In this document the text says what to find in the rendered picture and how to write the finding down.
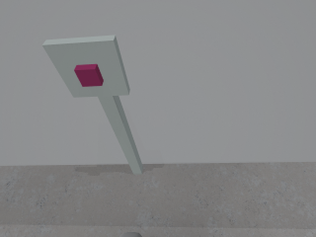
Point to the panel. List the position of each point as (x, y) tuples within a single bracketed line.
[(65, 54)]

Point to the button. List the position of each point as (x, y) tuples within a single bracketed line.
[(89, 75)]

